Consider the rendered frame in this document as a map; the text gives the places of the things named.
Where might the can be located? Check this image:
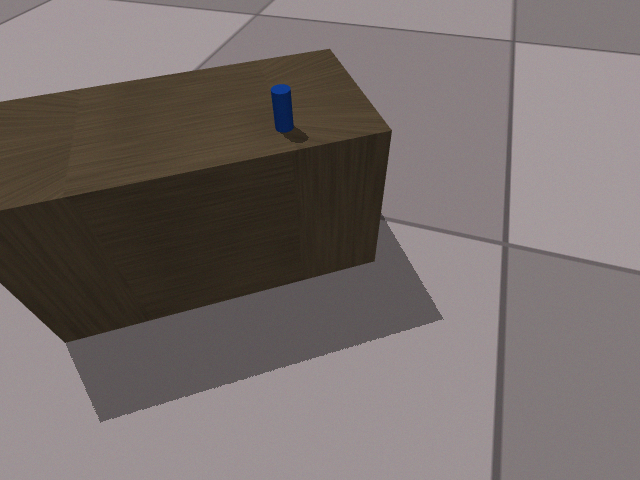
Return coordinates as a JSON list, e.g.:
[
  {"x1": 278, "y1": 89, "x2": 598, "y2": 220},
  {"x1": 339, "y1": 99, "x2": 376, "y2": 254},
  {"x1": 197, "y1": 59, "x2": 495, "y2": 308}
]
[{"x1": 271, "y1": 84, "x2": 294, "y2": 133}]

